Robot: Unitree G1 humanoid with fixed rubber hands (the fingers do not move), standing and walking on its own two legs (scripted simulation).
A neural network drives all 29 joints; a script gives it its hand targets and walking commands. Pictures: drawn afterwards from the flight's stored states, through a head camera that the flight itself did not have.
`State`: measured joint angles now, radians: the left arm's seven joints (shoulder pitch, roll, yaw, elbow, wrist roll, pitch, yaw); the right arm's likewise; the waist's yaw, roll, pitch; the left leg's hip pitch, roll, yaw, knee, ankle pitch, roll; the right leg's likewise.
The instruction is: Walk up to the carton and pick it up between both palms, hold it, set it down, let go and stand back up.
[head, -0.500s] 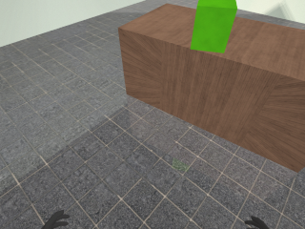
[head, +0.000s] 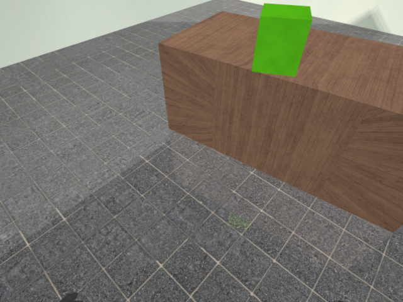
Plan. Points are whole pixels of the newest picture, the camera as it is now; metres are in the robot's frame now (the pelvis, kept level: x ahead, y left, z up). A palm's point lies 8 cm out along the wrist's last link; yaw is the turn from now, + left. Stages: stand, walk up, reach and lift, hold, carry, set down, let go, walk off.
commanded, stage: stand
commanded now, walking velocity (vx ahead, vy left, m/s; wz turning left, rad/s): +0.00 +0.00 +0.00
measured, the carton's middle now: (279, 40) +1.25 -0.35 +0.02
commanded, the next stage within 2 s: walk up in 0.88 s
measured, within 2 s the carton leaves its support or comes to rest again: neither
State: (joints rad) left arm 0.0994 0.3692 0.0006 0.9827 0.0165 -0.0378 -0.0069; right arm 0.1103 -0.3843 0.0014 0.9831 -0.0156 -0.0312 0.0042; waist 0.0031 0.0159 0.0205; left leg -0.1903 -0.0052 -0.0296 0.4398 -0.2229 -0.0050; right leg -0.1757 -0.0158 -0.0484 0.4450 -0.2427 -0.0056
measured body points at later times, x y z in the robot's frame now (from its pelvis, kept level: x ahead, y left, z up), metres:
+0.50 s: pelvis +0.00 +0.00 +0.01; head +0.00 -0.01 +0.46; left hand +0.10 +0.31 -0.11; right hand +0.10 -0.31 -0.12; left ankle +0.01 +0.12 -0.74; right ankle +0.00 -0.11 -0.74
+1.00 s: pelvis +0.01 +0.00 +0.01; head +0.01 -0.01 +0.46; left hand +0.11 +0.31 -0.11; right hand +0.10 -0.32 -0.12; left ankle +0.01 +0.12 -0.74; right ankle +0.00 -0.11 -0.74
